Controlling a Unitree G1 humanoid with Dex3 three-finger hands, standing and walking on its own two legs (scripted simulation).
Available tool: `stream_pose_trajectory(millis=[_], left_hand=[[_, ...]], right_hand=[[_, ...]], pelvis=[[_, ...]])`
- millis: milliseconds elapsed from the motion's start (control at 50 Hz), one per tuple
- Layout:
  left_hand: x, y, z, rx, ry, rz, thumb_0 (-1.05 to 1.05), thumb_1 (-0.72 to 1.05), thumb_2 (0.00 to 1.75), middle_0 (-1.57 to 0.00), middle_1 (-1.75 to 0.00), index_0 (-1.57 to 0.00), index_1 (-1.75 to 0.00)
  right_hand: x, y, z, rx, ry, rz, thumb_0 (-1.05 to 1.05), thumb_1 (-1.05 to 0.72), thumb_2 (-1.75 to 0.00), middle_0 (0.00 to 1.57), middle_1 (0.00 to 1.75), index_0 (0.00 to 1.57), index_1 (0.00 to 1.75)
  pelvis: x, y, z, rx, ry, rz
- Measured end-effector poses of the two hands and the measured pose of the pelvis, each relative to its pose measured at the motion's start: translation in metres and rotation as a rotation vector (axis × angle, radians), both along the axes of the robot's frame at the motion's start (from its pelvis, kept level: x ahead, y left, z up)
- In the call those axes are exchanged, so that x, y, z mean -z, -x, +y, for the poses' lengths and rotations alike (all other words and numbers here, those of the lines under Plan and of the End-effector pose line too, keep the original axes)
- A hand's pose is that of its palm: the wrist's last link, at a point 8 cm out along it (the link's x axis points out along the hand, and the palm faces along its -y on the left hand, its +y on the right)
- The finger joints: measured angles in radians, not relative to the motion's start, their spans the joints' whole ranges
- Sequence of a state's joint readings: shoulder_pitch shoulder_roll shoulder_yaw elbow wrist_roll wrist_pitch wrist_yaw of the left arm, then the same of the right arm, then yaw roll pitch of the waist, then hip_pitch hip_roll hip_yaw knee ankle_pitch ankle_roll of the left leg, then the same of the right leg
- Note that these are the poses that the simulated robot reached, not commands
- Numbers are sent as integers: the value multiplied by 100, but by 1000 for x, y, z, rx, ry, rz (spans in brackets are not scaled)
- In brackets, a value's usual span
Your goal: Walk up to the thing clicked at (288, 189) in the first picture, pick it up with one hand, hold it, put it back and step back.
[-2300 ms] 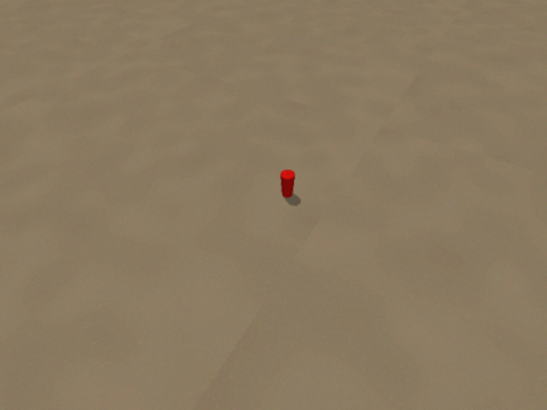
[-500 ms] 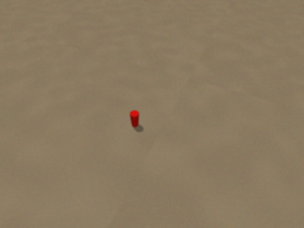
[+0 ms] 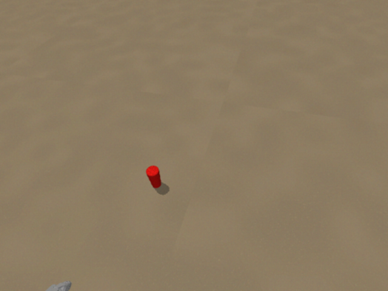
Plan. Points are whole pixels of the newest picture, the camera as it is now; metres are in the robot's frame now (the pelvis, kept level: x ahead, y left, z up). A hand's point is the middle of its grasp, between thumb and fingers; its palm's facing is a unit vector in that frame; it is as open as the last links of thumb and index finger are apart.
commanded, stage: walk up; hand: left
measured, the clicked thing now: (154, 177) +0.87 +0.27 -0.68
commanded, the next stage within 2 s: none
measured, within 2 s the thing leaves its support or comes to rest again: neither
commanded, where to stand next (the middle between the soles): +0.50 +0.05 m, yaw +1 degrees
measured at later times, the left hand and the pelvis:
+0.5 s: hand (63, 275) +0.22 +0.34 -0.14, palm faces -0.05 -0.94 -0.35, open 7.4 cm; pelvis +0.19 +0.06 +0.01, yaw +0 degrees
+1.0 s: hand (94, 192) +0.43 +0.30 -0.10, palm faces -0.01 -0.91 -0.40, open 7.4 cm; pelvis +0.35 +0.03 +0.02, yaw +0 degrees
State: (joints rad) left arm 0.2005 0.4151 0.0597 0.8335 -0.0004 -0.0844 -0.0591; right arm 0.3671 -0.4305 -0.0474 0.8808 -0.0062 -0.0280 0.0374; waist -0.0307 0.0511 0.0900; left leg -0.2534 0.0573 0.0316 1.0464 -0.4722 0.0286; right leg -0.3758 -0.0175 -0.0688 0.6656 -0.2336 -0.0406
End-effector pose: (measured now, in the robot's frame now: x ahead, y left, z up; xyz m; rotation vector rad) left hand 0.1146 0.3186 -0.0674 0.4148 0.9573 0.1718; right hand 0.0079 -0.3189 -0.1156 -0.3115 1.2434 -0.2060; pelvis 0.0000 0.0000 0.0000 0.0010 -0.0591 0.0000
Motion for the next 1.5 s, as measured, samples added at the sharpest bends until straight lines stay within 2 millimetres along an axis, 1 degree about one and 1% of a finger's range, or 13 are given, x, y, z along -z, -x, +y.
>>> stream_pose_trajectory(millis=[160,280,380,480,580,720,820,920,1020,1100,1200,1360,1500], left_hand=[[-4,-8,3,-61,19,78,1,91,90,-21,-30,-21,-30],[14,-14,32,-117,40,162,1,90,90,-21,-30,-21,-30],[40,-42,59,-132,44,243,1,91,90,-21,-30,-21,-30],[37,-94,64,-96,58,246,1,91,90,-20,-30,-20,-29],[26,-150,61,-61,68,210,1,91,90,-20,-29,-20,-29],[10,-235,43,-18,39,147,1,91,90,-20,-30,-20,-29],[6,-285,27,-18,-2,58,1,91,90,-20,-30,-20,-30],[-7,-299,18,-45,6,50,1,91,90,-20,-30,-21,-30],[-5,-302,26,-74,13,94,1,91,90,-21,-30,-21,-30],[8,-306,41,-105,22,142,1,90,90,-21,-30,-21,-30],[39,-323,60,-130,45,210,1,91,90,-20,-30,-21,-30],[43,-363,55,-92,68,249,1,91,90,-20,-30,-20,-29],[41,-382,49,-121,16,243,1,91,90,-20,-30,-20,-30]], right_hand=[[-21,-107,12,-84,-24,-92,1,-90,-90,20,29,20,30],[-37,-177,25,-132,23,-110,1,-90,-90,20,29,20,30],[-42,-228,41,-129,83,-181,1,-90,-90,20,29,20,30],[-56,-246,55,-86,84,-185,1,-90,-90,20,29,20,30],[-54,-255,58,-62,68,-132,1,-90,-90,20,30,21,30],[-31,-273,43,-14,24,-61,1,-90,-90,20,30,21,30],[-5,-308,28,-10,2,-27,1,-90,-90,20,30,20,30],[-9,-356,30,-45,-24,-43,1,-90,-90,20,29,20,30],[-21,-399,34,-84,-18,-60,1,-90,-90,20,29,20,30],[-28,-432,39,-99,22,-62,1,-90,-90,20,29,20,30],[-30,-470,54,-95,81,-101,1,-90,-90,20,29,20,30],[-43,-499,65,-80,85,-133,1,-90,-90,20,30,21,30],[-17,-521,53,-56,52,-104,1,-90,-90,20,30,20,30]], pelvis=[[-17,-56,6,-7,19,15],[-14,-106,25,-17,33,25],[-1,-150,50,-15,13,24],[-12,-183,57,-4,6,17],[-19,-216,58,5,-4,14],[-15,-268,44,8,-16,16],[-2,-302,26,4,-4,6],[-13,-330,25,-2,1,4],[-18,-358,28,-8,9,11],[-15,-383,38,-14,17,13],[-1,-410,57,-18,11,16],[-10,-434,60,-2,12,20],[-1,-452,49,-1,21,16]])
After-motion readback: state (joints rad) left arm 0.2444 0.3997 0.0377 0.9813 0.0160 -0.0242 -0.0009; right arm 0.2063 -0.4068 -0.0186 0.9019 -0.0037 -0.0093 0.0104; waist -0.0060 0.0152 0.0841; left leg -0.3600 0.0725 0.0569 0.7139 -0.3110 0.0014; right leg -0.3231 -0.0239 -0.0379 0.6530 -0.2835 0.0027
